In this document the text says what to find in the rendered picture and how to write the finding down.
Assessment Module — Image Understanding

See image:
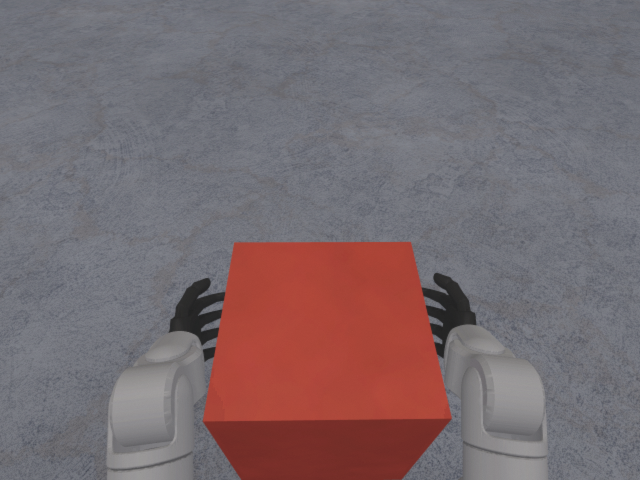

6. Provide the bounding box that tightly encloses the robot left hand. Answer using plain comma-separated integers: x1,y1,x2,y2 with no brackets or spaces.
169,278,225,361

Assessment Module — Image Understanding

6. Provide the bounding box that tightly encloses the robot right hand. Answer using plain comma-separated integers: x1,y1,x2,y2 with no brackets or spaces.
422,273,476,359

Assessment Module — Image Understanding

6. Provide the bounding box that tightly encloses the carton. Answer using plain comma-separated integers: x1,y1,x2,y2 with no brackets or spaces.
203,242,452,480

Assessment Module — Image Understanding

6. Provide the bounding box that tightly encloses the robot right forearm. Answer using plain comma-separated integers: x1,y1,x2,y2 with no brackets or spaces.
444,324,548,480

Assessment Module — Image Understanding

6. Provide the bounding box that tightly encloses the robot left forearm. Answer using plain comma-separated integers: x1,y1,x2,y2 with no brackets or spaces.
106,331,206,480

